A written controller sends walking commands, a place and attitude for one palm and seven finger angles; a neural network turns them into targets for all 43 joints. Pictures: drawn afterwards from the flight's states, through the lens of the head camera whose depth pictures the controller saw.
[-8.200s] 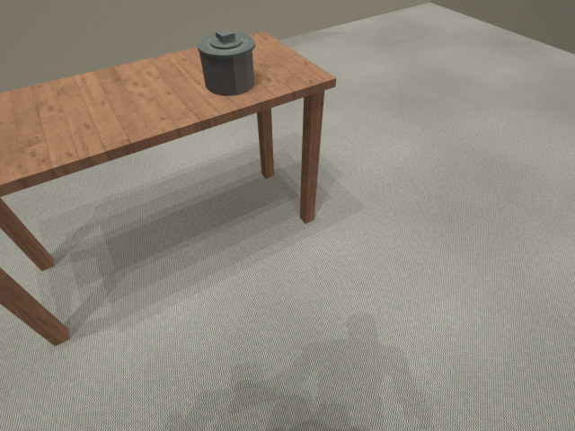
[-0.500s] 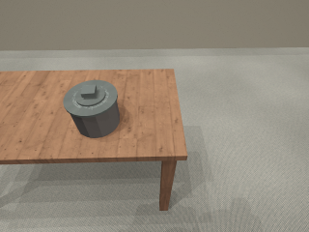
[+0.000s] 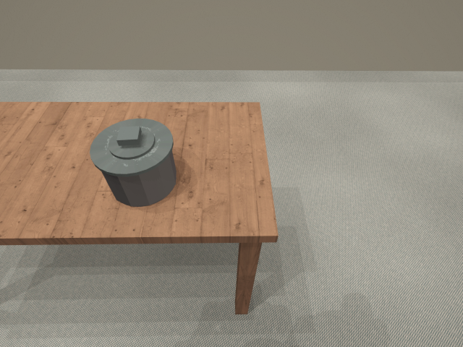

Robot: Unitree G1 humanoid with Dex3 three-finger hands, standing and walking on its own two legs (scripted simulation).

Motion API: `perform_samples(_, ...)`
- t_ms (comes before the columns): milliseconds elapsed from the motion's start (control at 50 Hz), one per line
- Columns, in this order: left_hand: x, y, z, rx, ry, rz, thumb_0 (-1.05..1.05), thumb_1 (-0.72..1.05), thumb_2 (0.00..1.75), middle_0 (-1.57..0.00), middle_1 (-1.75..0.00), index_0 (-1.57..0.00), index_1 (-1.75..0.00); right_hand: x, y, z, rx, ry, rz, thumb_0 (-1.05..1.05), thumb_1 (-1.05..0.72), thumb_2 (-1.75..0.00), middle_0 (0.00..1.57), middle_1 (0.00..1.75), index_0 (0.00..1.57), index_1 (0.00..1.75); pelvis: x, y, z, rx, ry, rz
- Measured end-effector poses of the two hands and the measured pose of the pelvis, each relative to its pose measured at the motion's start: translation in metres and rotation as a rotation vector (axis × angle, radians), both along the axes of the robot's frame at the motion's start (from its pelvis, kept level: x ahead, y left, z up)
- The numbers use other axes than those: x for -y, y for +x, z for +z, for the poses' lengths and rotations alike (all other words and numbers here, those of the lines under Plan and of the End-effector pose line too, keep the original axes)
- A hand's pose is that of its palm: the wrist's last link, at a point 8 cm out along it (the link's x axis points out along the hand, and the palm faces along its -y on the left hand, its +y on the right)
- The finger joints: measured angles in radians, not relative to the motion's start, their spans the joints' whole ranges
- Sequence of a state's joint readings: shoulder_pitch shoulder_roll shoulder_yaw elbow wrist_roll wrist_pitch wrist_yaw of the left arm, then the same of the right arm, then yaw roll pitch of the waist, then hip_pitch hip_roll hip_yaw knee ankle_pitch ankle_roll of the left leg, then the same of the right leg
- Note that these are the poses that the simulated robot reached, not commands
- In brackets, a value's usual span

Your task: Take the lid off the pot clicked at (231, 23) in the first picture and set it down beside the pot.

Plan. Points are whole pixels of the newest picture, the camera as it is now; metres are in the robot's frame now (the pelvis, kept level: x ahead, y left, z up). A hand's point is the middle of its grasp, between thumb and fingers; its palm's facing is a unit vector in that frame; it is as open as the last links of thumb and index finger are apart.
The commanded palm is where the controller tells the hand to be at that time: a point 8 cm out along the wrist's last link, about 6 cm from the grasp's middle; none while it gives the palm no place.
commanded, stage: shuffle to correct the standing spot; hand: left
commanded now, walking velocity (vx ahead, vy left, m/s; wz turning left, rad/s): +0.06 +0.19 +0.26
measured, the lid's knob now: (129, 135) +0.48 +0.24 +0.09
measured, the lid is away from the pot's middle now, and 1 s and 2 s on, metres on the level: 0.00 0.00 0.00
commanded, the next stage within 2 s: come to a stop and stand still in 0.66 s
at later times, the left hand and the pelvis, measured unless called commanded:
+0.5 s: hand out of the picture +0.04 +0.23 -0.17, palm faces +0.10 -0.95 -0.30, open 7.4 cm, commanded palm none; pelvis +0.01 +0.03 -0.01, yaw +3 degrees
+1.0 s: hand out of the picture +0.03 +0.31 -0.19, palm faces +0.12 -0.95 -0.28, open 7.4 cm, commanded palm none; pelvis +0.04 +0.09 -0.01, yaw +3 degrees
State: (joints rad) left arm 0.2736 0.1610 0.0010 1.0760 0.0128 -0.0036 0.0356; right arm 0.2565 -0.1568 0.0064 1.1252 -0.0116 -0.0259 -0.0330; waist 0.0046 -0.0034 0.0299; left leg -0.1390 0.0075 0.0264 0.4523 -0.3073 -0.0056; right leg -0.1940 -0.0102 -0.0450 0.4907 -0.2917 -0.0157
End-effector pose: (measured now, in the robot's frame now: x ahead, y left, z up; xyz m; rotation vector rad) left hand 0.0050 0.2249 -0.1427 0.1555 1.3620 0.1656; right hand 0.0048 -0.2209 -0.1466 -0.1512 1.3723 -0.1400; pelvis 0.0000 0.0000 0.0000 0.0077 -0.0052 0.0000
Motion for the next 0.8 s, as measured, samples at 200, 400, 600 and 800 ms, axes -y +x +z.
perform_samples(200,-0.023,-0.018,-0.008,0.015,0.017,0.089,0.00,0.90,0.90,-0.20,-0.30,-0.20,-0.30,0.000,0.010,-0.001,-0.027,-0.038,0.066,0.01,-0.91,-0.90,0.20,0.30,0.20,0.30,-0.014,-0.006,-0.008,-0.005,0.002,0.067)
perform_samples(400,-0.057,-0.004,0.003,-0.010,0.066,0.069,0.01,0.91,0.90,-0.20,-0.30,-0.20,-0.30,-0.019,0.025,0.000,0.020,-0.017,0.072,0.01,-0.91,-0.90,0.20,0.30,0.20,0.30,-0.030,0.003,-0.005,-0.017,0.022,0.048)
perform_samples(600,-0.045,0.017,0.013,0.105,0.093,0.098,0.00,0.91,0.90,-0.20,-0.30,-0.20,-0.30,-0.026,0.056,-0.018,0.007,0.041,0.108,0.01,-0.91,-0.90,0.20,0.30,0.20,0.30,-0.031,0.017,-0.009,-0.006,0.031,0.082)
perform_samples(800,-0.071,-0.015,0.011,-0.035,0.043,0.117,0.01,0.90,0.90,-0.20,-0.30,-0.20,-0.30,-0.049,0.120,0.014,0.147,0.010,0.118,0.01,-0.91,-0.90,0.20,0.30,0.20,0.30,-0.061,0.030,0.003,-0.006,0.073,0.057)
